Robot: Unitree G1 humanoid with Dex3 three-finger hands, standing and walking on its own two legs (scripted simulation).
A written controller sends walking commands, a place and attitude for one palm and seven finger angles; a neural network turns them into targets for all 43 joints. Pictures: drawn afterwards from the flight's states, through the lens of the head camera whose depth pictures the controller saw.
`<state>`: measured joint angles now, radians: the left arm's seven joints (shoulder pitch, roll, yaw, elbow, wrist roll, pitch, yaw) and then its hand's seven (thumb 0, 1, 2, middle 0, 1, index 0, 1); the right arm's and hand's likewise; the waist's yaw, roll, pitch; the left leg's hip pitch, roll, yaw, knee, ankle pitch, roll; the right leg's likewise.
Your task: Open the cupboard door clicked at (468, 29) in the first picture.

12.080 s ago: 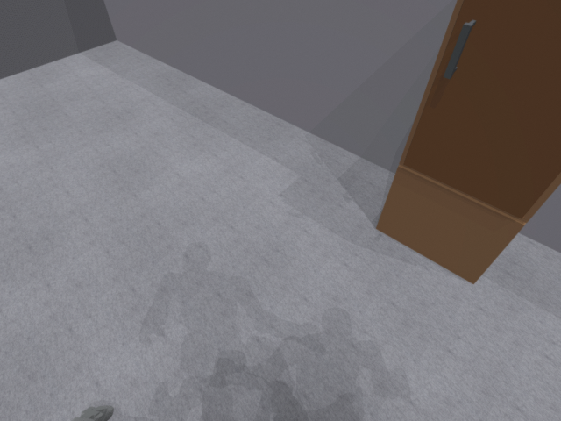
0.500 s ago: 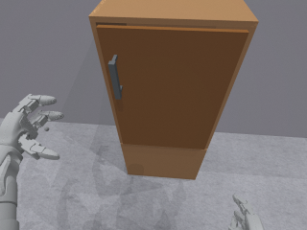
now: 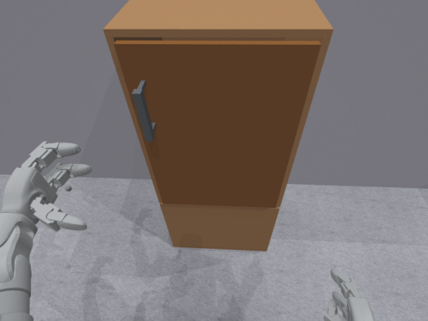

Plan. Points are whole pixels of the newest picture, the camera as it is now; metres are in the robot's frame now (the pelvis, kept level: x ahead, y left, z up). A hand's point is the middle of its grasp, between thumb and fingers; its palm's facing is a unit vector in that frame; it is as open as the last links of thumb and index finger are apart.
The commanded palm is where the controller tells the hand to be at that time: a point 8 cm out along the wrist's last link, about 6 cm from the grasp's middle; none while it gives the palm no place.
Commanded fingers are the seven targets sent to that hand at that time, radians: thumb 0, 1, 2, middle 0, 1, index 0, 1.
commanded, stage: move the hooked fingers beside the handle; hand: left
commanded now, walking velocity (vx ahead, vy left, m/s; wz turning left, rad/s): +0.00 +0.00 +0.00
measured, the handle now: (146, 112) +0.54 +0.21 +0.10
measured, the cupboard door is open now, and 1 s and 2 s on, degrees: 0 0 0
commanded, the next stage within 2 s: none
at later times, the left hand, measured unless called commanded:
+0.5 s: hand (81, 165) +0.35 +0.28 +0.12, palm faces +0.03 -1.00 +0.01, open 14.0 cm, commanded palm +0.32 +0.33 +0.12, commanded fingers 0.00 -0.50 0.30 -0.30 -1.20 -0.30 -1.20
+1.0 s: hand (94, 148) +0.40 +0.28 +0.12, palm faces +0.04 -1.00 +0.00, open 14.0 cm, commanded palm +0.37 +0.32 +0.12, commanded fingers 0.00 -0.50 0.30 -0.30 -1.20 -0.30 -1.20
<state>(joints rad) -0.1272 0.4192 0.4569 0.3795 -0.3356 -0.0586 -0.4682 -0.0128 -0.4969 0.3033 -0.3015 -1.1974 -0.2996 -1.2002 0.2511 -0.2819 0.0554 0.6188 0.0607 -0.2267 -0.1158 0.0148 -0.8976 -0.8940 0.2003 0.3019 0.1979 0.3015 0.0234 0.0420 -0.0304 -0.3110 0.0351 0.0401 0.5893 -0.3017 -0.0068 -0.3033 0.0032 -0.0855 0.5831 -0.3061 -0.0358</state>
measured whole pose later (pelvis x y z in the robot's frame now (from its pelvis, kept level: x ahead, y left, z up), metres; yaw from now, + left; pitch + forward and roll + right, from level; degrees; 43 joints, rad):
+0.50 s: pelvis +0.00 +0.02 +0.00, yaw +0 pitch +4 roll +0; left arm -0.36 0.46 0.43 0.61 -0.28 -0.10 -0.45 -0.01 -0.50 0.30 -0.30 -1.20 -0.30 -1.20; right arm 0.29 -0.29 0.06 0.64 0.06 -0.21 -0.11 0.01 -0.90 -0.89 0.20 0.30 0.20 0.30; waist -0.02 0.02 -0.03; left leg -0.39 0.02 0.05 0.63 -0.31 0.02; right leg -0.37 -0.01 -0.07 0.61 -0.30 -0.02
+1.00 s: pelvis +0.00 +0.03 +0.00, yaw +0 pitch +6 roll -1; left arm -0.54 0.45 0.40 0.76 -0.21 -0.14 -0.37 -0.01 -0.50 0.30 -0.30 -1.20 -0.30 -1.20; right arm 0.31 -0.28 0.06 0.63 0.04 -0.16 -0.08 0.01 -0.90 -0.89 0.20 0.30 0.20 0.30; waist -0.03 0.02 -0.03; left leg -0.44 0.01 0.06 0.65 -0.32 0.04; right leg -0.42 -0.03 -0.07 0.61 -0.30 0.00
